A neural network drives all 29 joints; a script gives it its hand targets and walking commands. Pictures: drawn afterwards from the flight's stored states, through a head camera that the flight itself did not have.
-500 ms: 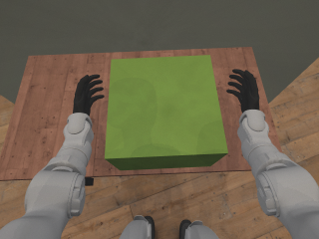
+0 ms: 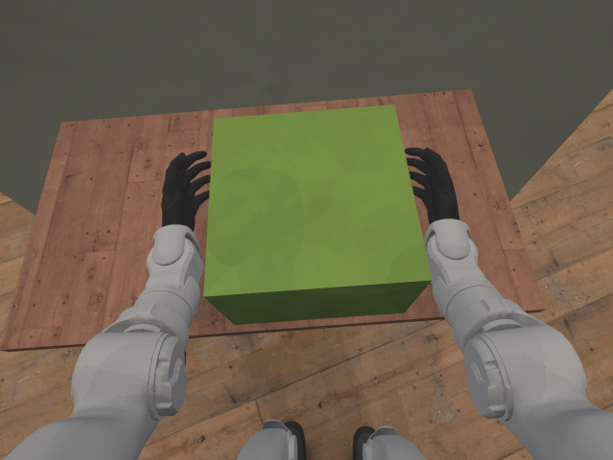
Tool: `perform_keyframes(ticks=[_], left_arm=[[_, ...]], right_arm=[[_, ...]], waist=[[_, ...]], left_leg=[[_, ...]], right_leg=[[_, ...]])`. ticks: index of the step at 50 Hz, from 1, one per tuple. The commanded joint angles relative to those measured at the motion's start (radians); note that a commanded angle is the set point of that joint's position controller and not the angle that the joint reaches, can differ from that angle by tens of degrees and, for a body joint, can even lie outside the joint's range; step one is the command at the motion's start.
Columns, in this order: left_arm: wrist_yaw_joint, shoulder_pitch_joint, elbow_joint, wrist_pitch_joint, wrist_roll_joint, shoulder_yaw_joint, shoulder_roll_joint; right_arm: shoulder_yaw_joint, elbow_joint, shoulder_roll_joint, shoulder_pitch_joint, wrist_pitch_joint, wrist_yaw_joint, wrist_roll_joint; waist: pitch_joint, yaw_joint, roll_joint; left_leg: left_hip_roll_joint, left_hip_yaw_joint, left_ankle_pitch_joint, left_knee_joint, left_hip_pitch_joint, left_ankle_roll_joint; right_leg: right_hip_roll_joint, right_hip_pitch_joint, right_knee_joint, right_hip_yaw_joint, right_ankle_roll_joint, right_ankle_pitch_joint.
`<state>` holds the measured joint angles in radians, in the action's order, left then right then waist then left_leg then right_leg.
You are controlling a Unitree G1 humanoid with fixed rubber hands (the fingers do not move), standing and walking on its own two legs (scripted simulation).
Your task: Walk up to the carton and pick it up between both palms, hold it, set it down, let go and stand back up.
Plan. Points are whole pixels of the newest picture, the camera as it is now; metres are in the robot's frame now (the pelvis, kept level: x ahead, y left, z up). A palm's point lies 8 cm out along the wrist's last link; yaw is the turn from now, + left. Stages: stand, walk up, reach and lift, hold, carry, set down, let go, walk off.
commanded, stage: reach and lift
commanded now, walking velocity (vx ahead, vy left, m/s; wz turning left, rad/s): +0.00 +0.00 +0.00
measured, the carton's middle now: (311, 218) +0.43 +0.02 -0.04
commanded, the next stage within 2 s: none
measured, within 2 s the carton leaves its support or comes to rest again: neither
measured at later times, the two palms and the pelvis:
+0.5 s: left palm (181, 217) +0.42 +0.19 +0.00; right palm (440, 210) +0.42 -0.15 +0.00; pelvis +0.00 +0.00 +0.00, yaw +0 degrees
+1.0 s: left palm (181, 218) +0.42 +0.19 +0.00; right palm (440, 211) +0.42 -0.15 -0.01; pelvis +0.00 +0.00 +0.00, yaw +0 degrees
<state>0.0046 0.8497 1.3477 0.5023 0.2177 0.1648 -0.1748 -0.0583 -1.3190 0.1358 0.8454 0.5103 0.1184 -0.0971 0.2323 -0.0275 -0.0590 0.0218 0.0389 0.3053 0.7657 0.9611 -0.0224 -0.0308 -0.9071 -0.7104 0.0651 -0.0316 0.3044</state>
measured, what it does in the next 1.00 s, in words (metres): stands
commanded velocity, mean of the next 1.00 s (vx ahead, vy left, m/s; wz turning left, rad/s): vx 0.00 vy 0.00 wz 0.00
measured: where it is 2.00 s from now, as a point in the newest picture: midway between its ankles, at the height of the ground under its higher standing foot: outside the picture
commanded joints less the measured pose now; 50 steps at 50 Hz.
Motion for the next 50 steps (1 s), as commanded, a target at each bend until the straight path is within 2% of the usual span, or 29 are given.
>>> perform_keyframes(ticks=[1,2,4,5,7,8,10,12,14,16,19,21,22,24,25,27,28,30,32,33,34,35,38,42,43,44,46,48,50], left_arm=[[-0.037,0.524,-0.065,0.061,-0.202,0.000,-0.012],[-0.040,0.498,-0.069,0.064,-0.227,0.013,-0.003],[-0.035,0.545,-0.042,0.061,-0.247,-0.002,0.032],[-0.043,0.499,-0.077,0.069,-0.247,-0.032,0.067],[-0.032,0.495,-0.031,0.061,-0.273,-0.004,0.107],[-0.024,0.526,-0.101,0.074,-0.280,-0.028,0.181],[0.016,0.484,0.016,0.076,-0.306,0.002,0.242],[0.076,0.484,0.039,0.096,-0.384,-0.018,0.465],[0.084,0.486,0.056,0.111,-0.393,-0.072,0.548],[0.089,0.515,0.081,0.126,-0.418,-0.035,0.536],[0.105,0.465,0.133,0.142,-0.436,-0.008,0.531],[0.096,0.450,0.139,0.143,-0.423,-0.027,0.548],[0.094,0.434,0.141,0.150,-0.423,0.005,0.527],[0.091,0.439,0.131,0.143,-0.423,-0.043,0.543],[0.094,0.424,0.169,0.143,-0.426,-0.014,0.521],[0.097,0.459,0.181,0.145,-0.434,0.006,0.506],[0.094,0.407,0.180,0.153,-0.444,0.021,0.514],[0.093,0.417,0.158,0.152,-0.425,-0.014,0.514],[0.095,0.422,0.177,0.146,-0.432,-0.009,0.525],[0.090,0.445,0.170,0.148,-0.424,-0.012,0.512],[0.081,0.442,0.149,0.151,-0.420,-0.028,0.532],[0.081,0.425,0.156,0.150,-0.414,-0.021,0.525],[0.085,0.459,0.164,0.149,-0.400,-0.033,0.511],[0.084,0.397,0.177,0.156,-0.416,-0.032,0.532],[0.084,0.402,0.197,0.153,-0.409,-0.039,0.536],[0.089,0.436,0.191,0.157,-0.409,-0.032,0.523],[0.082,0.455,0.151,0.168,-0.413,-0.028,0.532],[0.066,0.454,0.101,0.183,-0.406,-0.072,0.565],[0.071,0.451,0.148,0.188,-0.403,-0.064,0.564]], right_arm=[[-0.153,0.108,-0.037,0.521,0.039,-0.021,0.098],[-0.129,0.114,-0.070,0.493,0.031,-0.027,0.104],[-0.166,0.062,-0.101,0.521,0.022,-0.050,0.141],[-0.193,0.084,-0.089,0.522,0.043,-0.054,0.135],[-0.209,0.039,-0.123,0.475,0.049,-0.066,0.172],[-0.181,0.107,-0.205,0.523,0.056,-0.087,0.192],[-0.198,0.106,-0.308,0.493,0.056,-0.098,0.287],[-0.181,0.110,-0.603,0.507,0.078,-0.151,0.385],[-0.191,0.042,-0.630,0.471,0.107,-0.177,0.432],[-0.219,-0.009,-0.637,0.477,0.101,-0.188,0.476],[-0.227,-0.053,-0.679,0.434,0.111,-0.190,0.532],[-0.235,-0.083,-0.645,0.421,0.113,-0.197,0.534],[-0.238,-0.107,-0.639,0.417,0.115,-0.204,0.537],[-0.245,-0.132,-0.654,0.399,0.115,-0.201,0.531],[-0.223,-0.115,-0.641,0.420,0.116,-0.202,0.525],[-0.255,-0.150,-0.635,0.441,0.111,-0.203,0.539],[-0.221,-0.160,-0.645,0.405,0.115,-0.211,0.525],[-0.221,-0.151,-0.655,0.403,0.118,-0.201,0.526],[-0.227,-0.132,-0.663,0.424,0.116,-0.204,0.524],[-0.235,-0.123,-0.655,0.420,0.107,-0.202,0.517],[-0.230,-0.127,-0.645,0.435,0.121,-0.205,0.530],[-0.227,-0.115,-0.639,0.437,0.121,-0.204,0.515],[-0.237,-0.141,-0.637,0.420,0.114,-0.196,0.530],[-0.193,-0.110,-0.672,0.410,0.126,-0.195,0.517],[-0.215,-0.124,-0.667,0.404,0.120,-0.192,0.523],[-0.217,-0.126,-0.668,0.427,0.125,-0.190,0.525],[-0.184,-0.106,-0.663,0.445,0.148,-0.192,0.513],[-0.168,-0.091,-0.676,0.427,0.164,-0.185,0.506],[-0.178,-0.082,-0.671,0.453,0.185,-0.187,0.523]], waist=[[0.837,0.039,0.027],[0.812,0.012,0.025],[0.694,0.041,-0.005],[0.774,0.043,-0.036],[0.727,0.046,-0.047],[0.788,0.021,-0.048],[0.694,0.045,0.054],[0.691,0.030,0.059],[0.664,0.068,0.013],[0.619,0.037,0.043],[0.571,0.046,0.062],[0.560,0.057,0.072],[0.535,0.019,0.066],[0.539,0.067,0.028],[0.528,0.031,0.062],[0.496,0.053,0.053],[0.487,0.009,0.060],[0.494,0.045,0.050],[0.517,0.043,0.078],[0.516,0.043,0.030],[0.531,0.056,0.032],[0.545,0.038,0.036],[0.542,0.071,0.077],[0.551,0.027,0.067],[0.548,0.062,0.067],[0.539,0.067,0.067],[0.572,0.033,0.060],[0.652,0.058,0.055],[0.646,0.044,0.062]], left_leg=[[0.003,-0.028,-0.574,0.033,-0.467,0.100],[-0.003,-0.010,-0.532,0.030,-0.443,0.085],[0.004,-0.020,-0.513,0.016,-0.486,0.099],[0.018,-0.031,-0.597,0.028,-0.562,0.129],[0.014,-0.028,-0.645,0.025,-0.591,0.128],[0.012,-0.020,-0.657,0.030,-0.602,0.134],[0.007,-0.007,-0.570,0.008,-0.512,0.101],[-0.004,-0.004,-0.566,0.000,-0.473,0.095],[0.005,-0.024,-0.613,0.008,-0.525,0.106],[0.008,-0.009,-0.545,0.004,-0.491,0.090],[0.000,-0.002,-0.476,-0.027,-0.383,0.067],[0.007,0.003,-0.463,-0.040,-0.433,0.072],[0.000,0.009,-0.462,-0.037,-0.387,0.067],[0.009,-0.009,-0.507,-0.034,-0.458,0.080],[0.005,0.004,-0.456,-0.038,-0.395,0.067],[0.006,-0.002,-0.443,-0.034,-0.368,0.059],[0.000,0.012,-0.465,-0.054,-0.371,0.063],[0.000,-0.003,-0.451,-0.038,-0.349,0.064],[0.000,0.005,-0.426,-0.044,-0.358,0.066],[-0.003,0.008,-0.404,-0.036,-0.354,0.062],[0.008,-0.010,-0.474,-0.033,-0.421,0.076],[0.002,-0.001,-0.502,-0.028,-0.413,0.075],[-0.002,-0.001,-0.417,-0.036,-0.354,0.060],[-0.004,-0.001,-0.472,-0.027,-0.335,0.069],[0.003,-0.004,-0.452,-0.032,-0.370,0.066],[-0.011,0.007,-0.414,-0.033,-0.306,0.063],[-0.008,0.013,-0.445,-0.034,-0.345,0.066],[-0.006,-0.001,-0.480,-0.034,-0.380,0.069],[-0.005,0.000,-0.519,-0.021,-0.392,0.075]], right_leg=[[-0.011,0.306,0.048,-0.018,0.048,-0.458],[-0.008,0.326,0.043,-0.030,0.045,-0.445],[-0.007,0.263,0.046,-0.001,0.040,-0.352],[-0.024,0.228,0.050,0.011,0.030,-0.366],[-0.017,0.218,0.084,0.014,0.020,-0.348],[-0.017,0.232,0.084,0.022,0.021,-0.366],[-0.008,0.327,0.060,0.007,0.039,-0.461],[0.011,0.406,0.044,0.012,0.037,-0.519],[0.002,0.377,0.055,0.030,0.030,-0.522],[0.013,0.383,0.052,0.009,0.038,-0.531],[0.027,0.456,0.039,-0.009,0.038,-0.565],[0.017,0.443,0.059,0.004,0.038,-0.502],[0.024,0.458,0.049,-0.002,0.035,-0.501],[0.010,0.408,0.062,0.016,0.024,-0.503],[0.015,0.429,0.065,-0.002,0.025,-0.463],[0.021,0.404,0.054,-0.005,0.030,-0.464],[0.020,0.439,0.061,-0.011,0.031,-0.488],[0.024,0.446,0.045,-0.010,0.025,-0.521],[0.017,0.444,0.055,-0.004,0.030,-0.463],[0.023,0.415,0.060,-0.007,0.025,-0.423],[0.006,0.392,0.060,0.012,0.023,-0.466],[0.014,0.400,0.064,0.003,0.025,-0.488],[0.020,0.437,0.059,-0.008,0.036,-0.488],[0.015,0.467,0.040,-0.006,0.030,-0.546],[0.012,0.419,0.055,0.000,0.031,-0.530],[0.022,0.452,0.052,-0.008,0.036,-0.511],[0.022,0.496,0.040,-0.013,0.038,-0.550],[0.011,0.475,0.041,-0.002,0.038,-0.587],[0.010,0.472,0.046,0.008,0.043,-0.608]])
